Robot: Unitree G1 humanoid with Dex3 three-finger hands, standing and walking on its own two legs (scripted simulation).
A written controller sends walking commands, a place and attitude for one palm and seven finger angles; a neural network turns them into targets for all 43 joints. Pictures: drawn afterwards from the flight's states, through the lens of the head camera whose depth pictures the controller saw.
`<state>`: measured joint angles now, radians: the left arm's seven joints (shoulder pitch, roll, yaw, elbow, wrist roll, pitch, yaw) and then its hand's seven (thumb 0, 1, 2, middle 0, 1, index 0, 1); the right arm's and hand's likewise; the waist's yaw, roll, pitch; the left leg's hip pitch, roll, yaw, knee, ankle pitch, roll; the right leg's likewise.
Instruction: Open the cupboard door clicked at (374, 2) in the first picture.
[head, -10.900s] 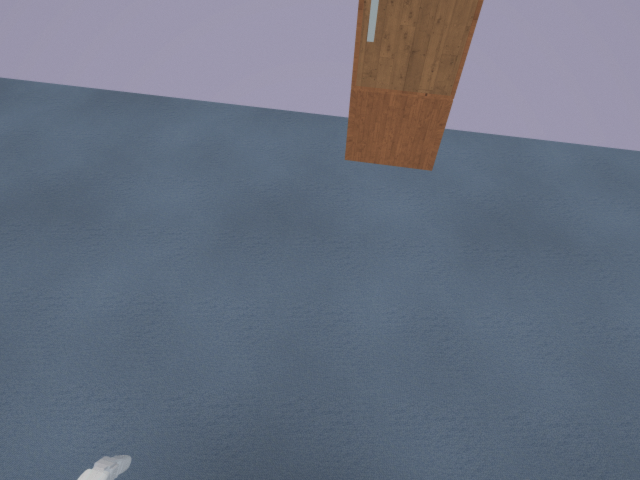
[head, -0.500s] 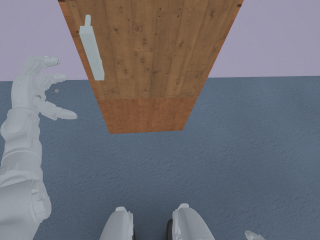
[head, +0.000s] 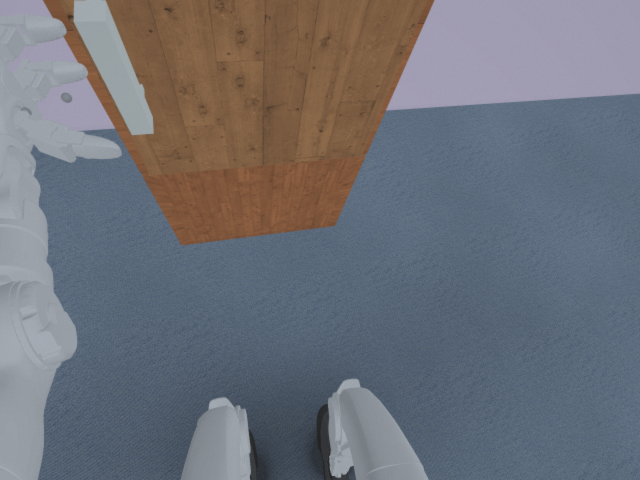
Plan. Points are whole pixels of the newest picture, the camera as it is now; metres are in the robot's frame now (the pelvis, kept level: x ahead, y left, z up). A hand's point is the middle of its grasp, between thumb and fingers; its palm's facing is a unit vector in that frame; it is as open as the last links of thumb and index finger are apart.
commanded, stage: move the hooked fingers beside the handle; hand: left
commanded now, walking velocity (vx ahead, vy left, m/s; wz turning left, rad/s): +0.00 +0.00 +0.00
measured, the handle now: (120, 62) +0.60 +0.18 +0.05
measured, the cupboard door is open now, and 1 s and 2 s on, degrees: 0 0 0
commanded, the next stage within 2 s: slide the fingers in behind the handle in 0.84 s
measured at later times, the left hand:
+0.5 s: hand (70, 97) +0.54 +0.22 +0.06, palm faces +0.08 -1.00 -0.03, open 14.0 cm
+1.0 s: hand (74, 97) +0.54 +0.22 +0.06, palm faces +0.07 -1.00 -0.02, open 14.0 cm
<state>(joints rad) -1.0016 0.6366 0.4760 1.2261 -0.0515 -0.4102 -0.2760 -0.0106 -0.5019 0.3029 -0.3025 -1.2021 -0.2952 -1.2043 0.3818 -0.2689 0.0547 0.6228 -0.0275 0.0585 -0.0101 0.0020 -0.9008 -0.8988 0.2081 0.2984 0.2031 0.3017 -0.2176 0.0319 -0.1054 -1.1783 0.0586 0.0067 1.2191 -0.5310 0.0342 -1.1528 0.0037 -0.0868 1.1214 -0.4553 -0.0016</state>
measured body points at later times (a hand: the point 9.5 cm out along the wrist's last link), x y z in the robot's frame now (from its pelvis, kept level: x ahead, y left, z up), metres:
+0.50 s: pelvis +0.01 +0.00 +0.01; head +0.17 +0.03 +0.42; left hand +0.53 +0.27 +0.07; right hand +0.01 -0.26 -0.10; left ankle +0.01 +0.10 -0.63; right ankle +0.03 -0.13 -0.63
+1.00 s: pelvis +0.00 +0.00 +0.00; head +0.18 +0.03 +0.42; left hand +0.53 +0.27 +0.06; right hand +0.00 -0.26 -0.10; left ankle +0.01 +0.10 -0.63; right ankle +0.03 -0.13 -0.63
